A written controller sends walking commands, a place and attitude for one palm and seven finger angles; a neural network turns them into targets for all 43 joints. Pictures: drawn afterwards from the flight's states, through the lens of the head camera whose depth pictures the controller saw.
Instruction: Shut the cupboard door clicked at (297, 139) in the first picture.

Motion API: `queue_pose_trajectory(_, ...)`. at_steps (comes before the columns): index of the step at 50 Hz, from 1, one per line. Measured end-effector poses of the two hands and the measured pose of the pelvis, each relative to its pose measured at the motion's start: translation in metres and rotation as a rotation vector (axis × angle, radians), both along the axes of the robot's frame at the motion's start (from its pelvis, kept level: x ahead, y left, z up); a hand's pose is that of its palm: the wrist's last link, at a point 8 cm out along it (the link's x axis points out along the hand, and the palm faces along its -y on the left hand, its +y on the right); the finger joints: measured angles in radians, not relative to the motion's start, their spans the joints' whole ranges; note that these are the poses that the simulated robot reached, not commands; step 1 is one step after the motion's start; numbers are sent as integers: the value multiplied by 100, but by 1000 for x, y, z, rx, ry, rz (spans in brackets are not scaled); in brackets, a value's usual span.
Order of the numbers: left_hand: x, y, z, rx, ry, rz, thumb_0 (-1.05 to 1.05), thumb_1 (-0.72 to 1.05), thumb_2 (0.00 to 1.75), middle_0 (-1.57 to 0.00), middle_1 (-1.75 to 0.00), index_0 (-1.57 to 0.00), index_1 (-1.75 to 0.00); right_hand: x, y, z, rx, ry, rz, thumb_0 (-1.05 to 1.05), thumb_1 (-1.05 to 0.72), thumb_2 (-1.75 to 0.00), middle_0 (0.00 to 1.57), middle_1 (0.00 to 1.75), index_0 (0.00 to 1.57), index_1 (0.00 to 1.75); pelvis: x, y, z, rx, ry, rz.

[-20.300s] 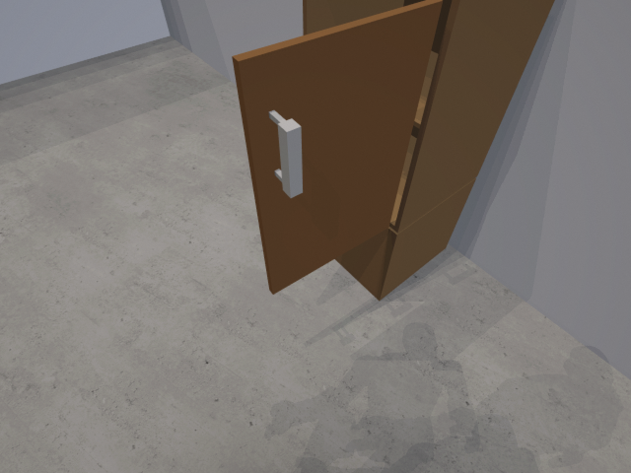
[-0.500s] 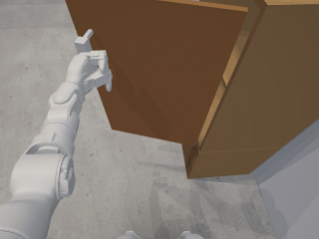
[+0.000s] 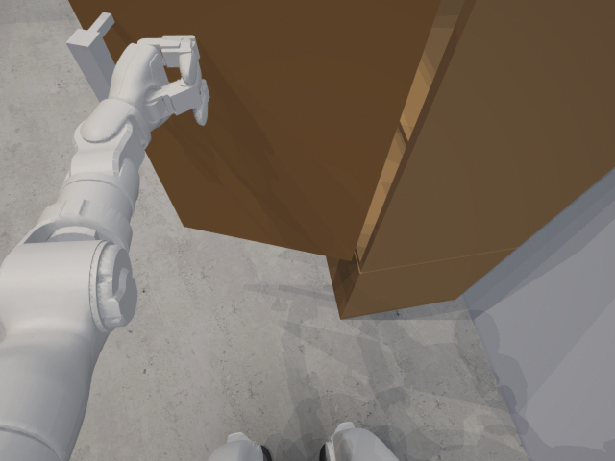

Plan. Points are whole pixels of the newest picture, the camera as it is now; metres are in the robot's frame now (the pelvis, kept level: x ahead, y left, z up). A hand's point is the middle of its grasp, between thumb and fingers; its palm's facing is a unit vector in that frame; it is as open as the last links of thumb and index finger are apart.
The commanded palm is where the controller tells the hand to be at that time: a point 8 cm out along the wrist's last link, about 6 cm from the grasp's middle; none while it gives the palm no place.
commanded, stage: push the door shut along its arc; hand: left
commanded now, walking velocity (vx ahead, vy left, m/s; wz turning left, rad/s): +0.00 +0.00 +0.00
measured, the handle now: (118, 77) +0.58 +0.16 +0.13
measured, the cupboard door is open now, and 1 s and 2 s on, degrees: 68 55 55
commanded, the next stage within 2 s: pull the fist back off the door in 0.44 s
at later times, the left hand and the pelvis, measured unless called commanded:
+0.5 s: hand (213, 79) +0.55 +0.05 +0.15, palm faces -0.42 -0.91 +0.01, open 3.3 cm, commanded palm +0.58 +0.09 +0.14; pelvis +0.00 -0.02 -0.01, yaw +2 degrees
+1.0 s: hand (228, 77) +0.55 +0.03 +0.14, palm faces +0.02 -1.00 +0.01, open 3.1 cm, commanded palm +0.51 +0.09 +0.14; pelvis +0.01 -0.02 +0.00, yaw -1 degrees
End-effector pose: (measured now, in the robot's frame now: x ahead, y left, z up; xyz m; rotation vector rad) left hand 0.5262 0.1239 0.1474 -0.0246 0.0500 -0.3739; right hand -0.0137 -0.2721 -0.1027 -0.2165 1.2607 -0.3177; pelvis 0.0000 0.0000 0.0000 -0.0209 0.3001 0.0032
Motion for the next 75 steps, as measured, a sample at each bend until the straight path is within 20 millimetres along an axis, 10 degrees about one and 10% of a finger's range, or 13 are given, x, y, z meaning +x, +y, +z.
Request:
queue_pose_trajectory(29,31,-24,0,-1,31,-32,0,98,99,-130,-150,-130,-150,-1,-31,-11,-52,81,17,0,-91,-90,20,30,21,30,-1,-21,-14,-5,74,27)
queue_pose_trajectory(37,35,-34,-8,-10,-3,407,1,89,92,-129,-150,-130,-150,-13,-4,-19,95,84,51,0,-91,-90,20,30,20,30,5,-21,-17,1,118,12)
queue_pose_trajectory(48,10,-46,-14,28,34,386,2,90,90,-129,-150,-130,-150,-29,21,-14,198,98,-41,0,-91,-90,20,30,20,30,13,-23,1,18,32,-25)
queue_pose_trajectory(55,-14,-30,11,56,-78,386,2,90,90,-129,-150,-130,-150,-10,2,-5,160,35,-7,0,-91,-90,20,30,20,30,15,-25,9,20,-24,-21)
queue_pose_trajectory(64,-63,-25,-28,19,9,363,2,90,90,-129,-150,-130,-150,43,-19,6,78,-89,75,1,-91,-90,20,30,20,30,6,-20,13,13,-86,5)
queue_pose_trajectory(75,-65,-39,-1,94,-63,332,2,90,90,-130,-150,-130,-150,78,5,1,110,-214,95,0,-91,-90,19,30,20,30,-2,-13,10,17,-104,10)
